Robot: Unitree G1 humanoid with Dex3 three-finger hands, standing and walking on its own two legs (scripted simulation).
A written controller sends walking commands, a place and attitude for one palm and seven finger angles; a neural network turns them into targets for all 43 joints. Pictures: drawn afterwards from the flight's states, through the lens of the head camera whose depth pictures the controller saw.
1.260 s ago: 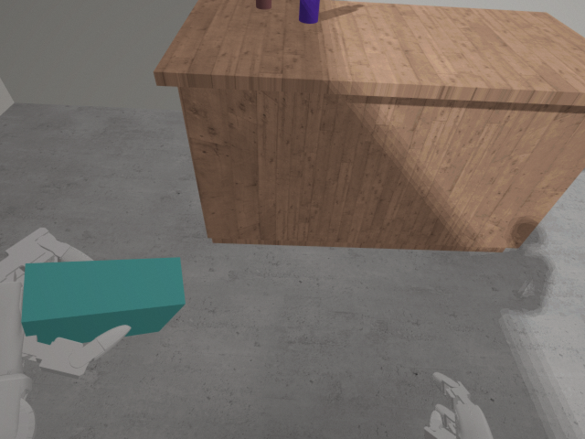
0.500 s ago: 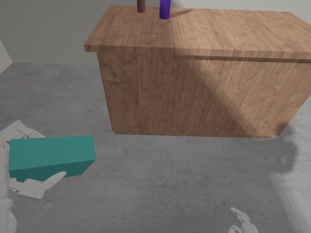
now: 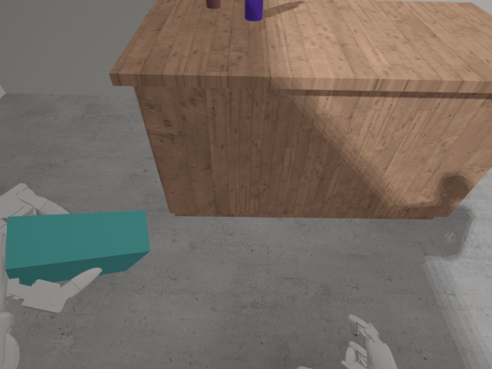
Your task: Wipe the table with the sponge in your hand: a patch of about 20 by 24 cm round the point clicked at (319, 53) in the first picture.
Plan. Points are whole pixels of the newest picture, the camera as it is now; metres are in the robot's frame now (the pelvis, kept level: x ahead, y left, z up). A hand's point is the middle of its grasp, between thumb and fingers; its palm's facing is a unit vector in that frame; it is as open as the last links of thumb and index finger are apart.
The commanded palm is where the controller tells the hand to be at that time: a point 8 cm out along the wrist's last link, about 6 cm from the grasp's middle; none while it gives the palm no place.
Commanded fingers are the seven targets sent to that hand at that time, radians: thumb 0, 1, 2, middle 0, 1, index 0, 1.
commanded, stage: walk to a spot facing it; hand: left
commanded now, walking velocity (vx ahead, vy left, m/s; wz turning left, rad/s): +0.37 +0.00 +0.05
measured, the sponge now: (99, 247) +0.23 +0.20 +0.15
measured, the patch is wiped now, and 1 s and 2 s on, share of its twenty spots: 0.00 0.00 0.00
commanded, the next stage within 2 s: turn to face it in 0.54 s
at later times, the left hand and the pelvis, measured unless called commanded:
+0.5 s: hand (120, 181) +0.31 +0.20 +0.18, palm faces +0.48 -0.72 -0.50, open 9.5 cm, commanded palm +0.25 +0.23 +0.18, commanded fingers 0.00 0.10 1.30 -1.20 -1.60 -1.20 -1.60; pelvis +0.13 -0.07 +0.00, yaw +8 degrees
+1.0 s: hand (140, 163) +0.35 +0.18 +0.17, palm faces +0.63 -0.66 -0.41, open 9.5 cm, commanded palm +0.31 +0.20 +0.18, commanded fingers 0.00 0.10 1.30 -1.20 -1.60 -1.20 -1.60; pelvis +0.19 -0.10 -0.02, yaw +8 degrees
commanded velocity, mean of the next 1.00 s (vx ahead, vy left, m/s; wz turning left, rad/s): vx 0.11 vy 0.00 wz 0.08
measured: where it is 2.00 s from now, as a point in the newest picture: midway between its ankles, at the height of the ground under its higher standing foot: outside the picture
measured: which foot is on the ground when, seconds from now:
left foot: down 0.00-0.10, up 0.12-0.60, down 0.62-0.98, up 1.00-1.00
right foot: up 0.00-0.08, down 0.10-0.60, up 0.62-0.94, down 0.96-1.00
